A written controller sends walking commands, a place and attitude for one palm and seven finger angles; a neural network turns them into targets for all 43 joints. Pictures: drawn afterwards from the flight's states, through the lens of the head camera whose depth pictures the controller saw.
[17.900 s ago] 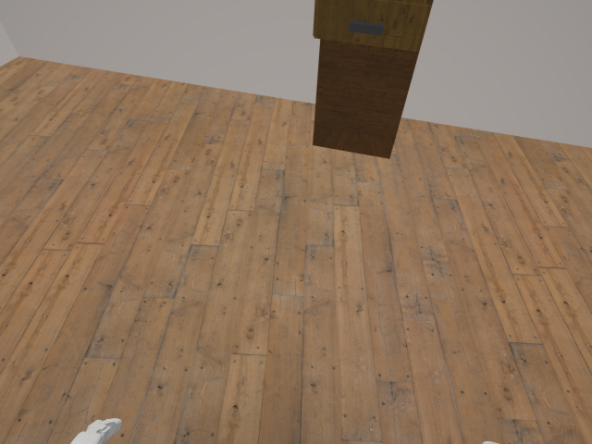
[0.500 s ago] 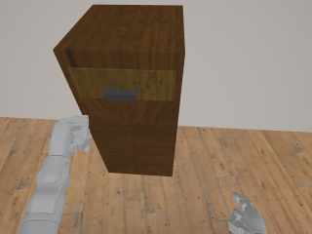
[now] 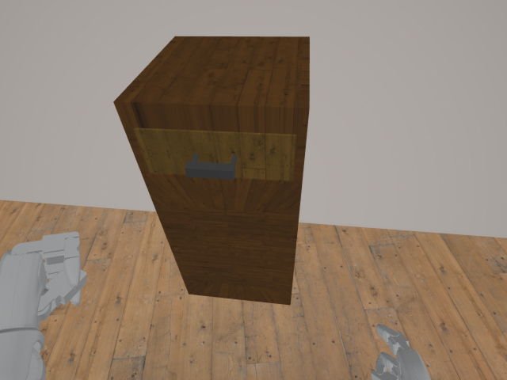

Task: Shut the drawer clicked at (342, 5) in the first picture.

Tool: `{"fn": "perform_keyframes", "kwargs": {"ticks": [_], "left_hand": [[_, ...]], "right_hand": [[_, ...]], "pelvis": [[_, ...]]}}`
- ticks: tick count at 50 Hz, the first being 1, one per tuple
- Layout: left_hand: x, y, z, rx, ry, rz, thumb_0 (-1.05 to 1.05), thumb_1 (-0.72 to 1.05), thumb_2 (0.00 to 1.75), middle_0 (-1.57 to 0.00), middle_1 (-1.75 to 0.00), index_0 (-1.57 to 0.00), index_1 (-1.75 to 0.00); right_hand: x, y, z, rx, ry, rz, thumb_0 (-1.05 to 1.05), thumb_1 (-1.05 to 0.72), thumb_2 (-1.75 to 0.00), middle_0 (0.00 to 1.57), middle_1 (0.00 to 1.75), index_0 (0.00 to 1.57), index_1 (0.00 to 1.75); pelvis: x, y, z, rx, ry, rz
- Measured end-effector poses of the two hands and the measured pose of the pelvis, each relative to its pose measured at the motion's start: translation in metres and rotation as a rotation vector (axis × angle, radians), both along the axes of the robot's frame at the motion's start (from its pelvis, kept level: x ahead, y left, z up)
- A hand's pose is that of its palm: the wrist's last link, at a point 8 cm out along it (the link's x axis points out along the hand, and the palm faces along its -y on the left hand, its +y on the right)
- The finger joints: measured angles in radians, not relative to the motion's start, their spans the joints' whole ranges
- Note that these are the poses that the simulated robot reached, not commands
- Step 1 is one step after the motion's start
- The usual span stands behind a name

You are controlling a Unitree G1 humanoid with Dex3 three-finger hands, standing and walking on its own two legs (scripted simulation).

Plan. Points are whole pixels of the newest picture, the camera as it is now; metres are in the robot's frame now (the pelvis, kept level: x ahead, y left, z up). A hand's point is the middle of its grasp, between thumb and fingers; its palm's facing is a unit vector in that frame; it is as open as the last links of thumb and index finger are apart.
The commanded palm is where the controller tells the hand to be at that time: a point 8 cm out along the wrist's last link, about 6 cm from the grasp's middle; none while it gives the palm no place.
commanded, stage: draw the hand back to the body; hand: left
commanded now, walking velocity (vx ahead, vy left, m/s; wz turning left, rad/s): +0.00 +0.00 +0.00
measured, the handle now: (212, 164) +0.59 +0.18 +0.00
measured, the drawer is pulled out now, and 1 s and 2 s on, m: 0.00 0.00 0.00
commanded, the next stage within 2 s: step back with the hand held close in 0.22 s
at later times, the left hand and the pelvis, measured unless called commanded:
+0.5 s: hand (56, 279) +0.18 +0.25 +0.17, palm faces +0.40 -0.80 -0.45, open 3.2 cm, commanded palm +0.11 +0.28 +0.17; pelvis -0.02 +0.00 +0.00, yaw +0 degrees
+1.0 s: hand (13, 341) +0.11 +0.27 +0.15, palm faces +0.38 -0.78 -0.49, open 3.2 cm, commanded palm +0.05 +0.31 +0.17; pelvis -0.08 +0.03 -0.01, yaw +0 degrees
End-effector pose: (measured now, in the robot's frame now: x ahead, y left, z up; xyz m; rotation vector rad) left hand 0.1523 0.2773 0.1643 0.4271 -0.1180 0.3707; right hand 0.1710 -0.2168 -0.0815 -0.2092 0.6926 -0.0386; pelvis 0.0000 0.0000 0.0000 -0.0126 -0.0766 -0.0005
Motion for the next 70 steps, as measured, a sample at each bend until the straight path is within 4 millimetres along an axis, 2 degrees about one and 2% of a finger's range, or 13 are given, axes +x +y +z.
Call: {"fn": "perform_keyframes", "kwargs": {"ticks": [5, 9, 17, 24, 31, 35, 43, 49, 59, 63, 67, 70], "left_hand": [[-0.023, 0.003, 0.014, 0.053, -0.027, 0.03, 0.01, 0.89, 0.9, -1.4, -1.6, -1.4, -1.6], [-0.03, 0.004, 0.014, 0.05, -0.04, 0.049, 0.01, 0.89, 0.9, -1.4, -1.6, -1.4, -1.6], [-0.025, 0.002, 0.003, 0.01, -0.026, 0.045, 0.01, 0.89, 0.9, -1.4, -1.6, -1.41, -1.6], [-0.019, 0.01, 0.022, 0.109, -0.076, 0.005, 0.01, 0.89, 0.9, -1.4, -1.6, -1.41, -1.6], [-0.018, 0.013, 0.001, 0.098, 0.042, -0.053, 0.01, 0.89, 0.9, -1.4, -1.6, -1.4, -1.6], [-0.028, 0.018, -0.001, 0.113, 0.064, -0.071, 0.01, 0.89, 0.9, -1.4, -1.6, -1.4, -1.6], [-0.057, 0.03, 0.014, 0.17, -0.038, -0.055, 0.01, 0.89, 0.9, -1.4, -1.6, -1.4, -1.6], [-0.078, 0.029, 0.009, 0.17, -0.067, -0.03, 0.01, 0.89, 0.9, -1.4, -1.6, -1.4, -1.6], [-0.101, 0.034, -0.004, 0.112, -0.126, -0.076, 0.01, 0.89, 0.9, -1.4, -1.6, -1.41, -1.6], [-0.109, 0.044, 0.007, 0.177, -0.134, -0.061, 0.01, 0.89, 0.9, -1.4, -1.6, -1.41, -1.6], [-0.12, 0.051, 0.021, 0.224, -0.159, -0.037, 0.01, 0.89, 0.9, -1.4, -1.6, -1.41, -1.6], [-0.123, 0.044, 0.016, 0.209, -0.133, -0.062, 0.01, 0.89, 0.9, -1.4, -1.6, -1.41, -1.6]], "right_hand": [[0.003, -0.003, 0.004, -0.01, -0.035, 0.0, 0.01, -0.9, -0.9, 0.2, 0.3, 0.2, 0.3], [0.004, -0.002, 0.005, -0.015, -0.047, 0.007, 0.01, -0.9, -0.9, 0.2, 0.3, 0.2, 0.3], [-0.002, 0.003, 0.005, -0.017, -0.05, 0.011, 0.01, -0.9, -0.9, 0.2, 0.3, 0.2, 0.3], [-0.014, -0.001, 0.003, -0.019, -0.008, -0.028, 0.01, -0.9, -0.9, 0.2, 0.3, 0.2, 0.3], [-0.037, -0.012, -0.003, -0.05, 0.074, -0.109, 0.01, -0.9, -0.9, 0.2, 0.3, 0.2, 0.3], [-0.049, -0.012, -0.002, -0.069, 0.092, -0.137, 0.01, -0.9, -0.9, 0.2, 0.3, 0.2, 0.3], [-0.058, 0.003, 0.005, -0.075, 0.028, -0.113, 0.01, -0.9, -0.9, 0.2, 0.3, 0.2, 0.3], [-0.068, 0.011, 0.004, -0.05, -0.028, -0.087, 0.01, -0.9, -0.9, 0.2, 0.3, 0.2, 0.3], [-0.118, 0.006, 0.004, -0.132, 0.041, -0.101, 0.01, -0.9, -0.9, 0.2, 0.3, 0.2, 0.3], [-0.135, 0.009, 0.006, -0.142, 0.062, -0.112, 0.01, -0.9, -0.9, 0.2, 0.3, 0.2, 0.3], [-0.139, 0.014, 0.007, -0.132, 0.067, -0.092, 0.01, -0.9, -0.9, 0.2, 0.3, 0.2, 0.3], [-0.136, 0.016, 0.003, -0.12, 0.061, -0.059, 0.01, -0.9, -0.9, 0.2, 0.3, 0.2, 0.3]], "pelvis": [[-0.001, 0.0, 0.0, -0.002, -0.007, 0.002], [-0.005, 0.001, -0.001, -0.002, -0.014, 0.01], [-0.01, 0.0, -0.001, 0.0, -0.016, 0.007], [-0.014, 0.003, 0.0, -0.008, 0.032, 0.004], [-0.024, 0.015, 0.0, -0.002, 0.081, -0.005], [-0.031, 0.021, -0.002, 0.002, 0.089, -0.006], [-0.055, 0.027, -0.007, 0.01, 0.074, -0.005], [-0.075, 0.026, -0.013, 0.004, 0.063, -0.003], [-0.102, 0.033, -0.017, -0.029, 0.07, 0.009], [-0.106, 0.035, -0.012, -0.06, 0.088, 0.049], [-0.109, 0.033, -0.009, -0.063, 0.151, 0.04], [-0.122, 0.029, -0.01, -0.038, 0.199, 0.006]]}}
